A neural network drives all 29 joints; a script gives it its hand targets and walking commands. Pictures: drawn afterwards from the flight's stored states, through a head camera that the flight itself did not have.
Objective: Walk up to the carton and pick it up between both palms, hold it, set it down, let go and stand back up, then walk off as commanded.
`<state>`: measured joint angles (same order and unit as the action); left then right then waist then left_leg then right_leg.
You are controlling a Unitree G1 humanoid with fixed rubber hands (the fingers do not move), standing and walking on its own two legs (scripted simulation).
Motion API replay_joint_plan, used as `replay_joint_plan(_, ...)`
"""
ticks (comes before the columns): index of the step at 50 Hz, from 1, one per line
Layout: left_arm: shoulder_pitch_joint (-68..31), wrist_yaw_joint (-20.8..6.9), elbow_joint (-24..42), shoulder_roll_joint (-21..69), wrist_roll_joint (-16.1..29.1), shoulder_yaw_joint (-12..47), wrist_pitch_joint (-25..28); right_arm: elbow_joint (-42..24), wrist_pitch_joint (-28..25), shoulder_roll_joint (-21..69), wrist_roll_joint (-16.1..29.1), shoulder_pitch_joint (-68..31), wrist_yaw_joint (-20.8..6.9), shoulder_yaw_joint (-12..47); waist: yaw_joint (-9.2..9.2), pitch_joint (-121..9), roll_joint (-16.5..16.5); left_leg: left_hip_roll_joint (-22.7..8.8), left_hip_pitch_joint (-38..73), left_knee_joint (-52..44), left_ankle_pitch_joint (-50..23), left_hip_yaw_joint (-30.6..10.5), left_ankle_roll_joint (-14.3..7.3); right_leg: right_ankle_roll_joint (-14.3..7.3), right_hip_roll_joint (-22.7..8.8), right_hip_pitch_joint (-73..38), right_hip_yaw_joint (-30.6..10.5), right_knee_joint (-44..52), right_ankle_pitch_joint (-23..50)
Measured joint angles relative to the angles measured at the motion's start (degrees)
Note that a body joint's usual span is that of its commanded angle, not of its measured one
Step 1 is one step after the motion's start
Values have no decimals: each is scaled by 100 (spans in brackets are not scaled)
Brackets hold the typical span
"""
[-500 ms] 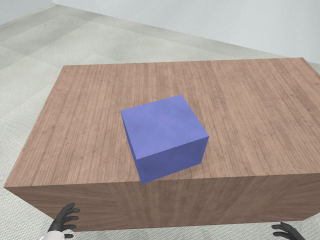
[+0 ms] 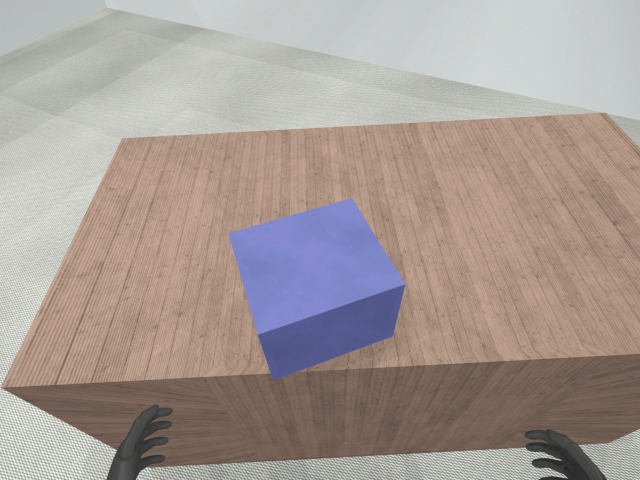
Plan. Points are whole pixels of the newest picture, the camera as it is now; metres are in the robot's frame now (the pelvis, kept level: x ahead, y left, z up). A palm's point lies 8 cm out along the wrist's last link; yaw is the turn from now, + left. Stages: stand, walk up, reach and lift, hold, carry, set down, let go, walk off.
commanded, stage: reach and lift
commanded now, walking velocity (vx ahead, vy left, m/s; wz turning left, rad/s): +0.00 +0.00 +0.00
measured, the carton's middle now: (313, 286) +0.42 +0.04 -0.05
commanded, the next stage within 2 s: none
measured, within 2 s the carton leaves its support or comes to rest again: neither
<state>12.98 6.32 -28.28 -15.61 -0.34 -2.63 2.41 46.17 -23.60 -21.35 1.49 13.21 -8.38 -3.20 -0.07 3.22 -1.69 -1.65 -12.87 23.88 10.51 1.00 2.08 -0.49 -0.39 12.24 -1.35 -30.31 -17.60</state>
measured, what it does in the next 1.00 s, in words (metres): stands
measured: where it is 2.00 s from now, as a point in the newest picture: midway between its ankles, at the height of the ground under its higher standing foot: outside the picture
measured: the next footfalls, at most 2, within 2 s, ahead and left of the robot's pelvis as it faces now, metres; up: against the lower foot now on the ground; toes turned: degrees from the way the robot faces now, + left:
none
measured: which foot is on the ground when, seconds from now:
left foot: down 0.00-1.00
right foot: down 0.00-1.00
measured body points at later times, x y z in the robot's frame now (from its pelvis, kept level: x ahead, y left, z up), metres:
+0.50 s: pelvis +0.00 +0.00 +0.00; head +0.02 +0.00 +0.45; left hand +0.19 +0.22 -0.05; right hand +0.17 -0.25 -0.06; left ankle +0.02 +0.15 -0.74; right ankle -0.02 -0.11 -0.74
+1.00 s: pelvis +0.00 +0.00 +0.00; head +0.02 -0.01 +0.45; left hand +0.23 +0.20 -0.02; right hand +0.23 -0.23 -0.04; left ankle +0.02 +0.15 -0.74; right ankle -0.02 -0.11 -0.74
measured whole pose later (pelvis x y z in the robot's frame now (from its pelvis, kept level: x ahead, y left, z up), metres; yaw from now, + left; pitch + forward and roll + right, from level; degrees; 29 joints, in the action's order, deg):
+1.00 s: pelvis +0.00 +0.00 +0.00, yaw +0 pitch +0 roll +2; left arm 6.0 13.3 -28.4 -3.4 -0.3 0.5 15.3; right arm 45.1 -30.4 -21.3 16.1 3.1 -13.4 6.9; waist -1.7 1.6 -1.1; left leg -1.7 -12.8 23.6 10.5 1.0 2.4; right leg -0.8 -0.4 12.2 -1.4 -30.1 -17.6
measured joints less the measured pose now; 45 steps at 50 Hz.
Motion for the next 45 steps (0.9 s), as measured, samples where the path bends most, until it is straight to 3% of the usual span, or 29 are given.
replay_joint_plan(10, 1, 72, -2, 272, 0, 0, 518, -178, -252, 1, 388, -1, -112, 448, 0, -107, 17, 0, 3, -28, -5, 0, 20, -19, 0, -1, 0, 22, 1)
replay_joint_plan(29, -58, 499, -2, 881, 0, 221, 1281, -289, -675, 2, 983, -132, -439, 707, 0, -151, 57, 0, 4, -28, -6, 0, 35, -27, 0, -1, -1, 24, 1)
replay_joint_plan(45, -448, 689, -6, 1182, 1, 314, 1453, -157, -781, 1, 1414, -718, -508, 943, -108, -161, 64, 0, 3, -28, -5, 0, 35, -29, 1, -1, -1, 24, -1)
